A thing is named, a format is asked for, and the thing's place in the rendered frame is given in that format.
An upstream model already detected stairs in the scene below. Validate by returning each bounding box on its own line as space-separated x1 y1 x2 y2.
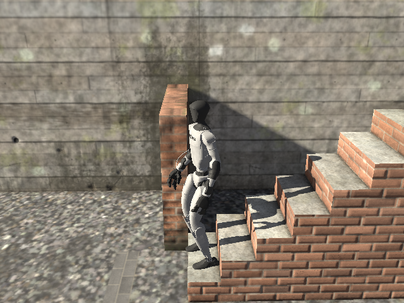
187 109 404 302

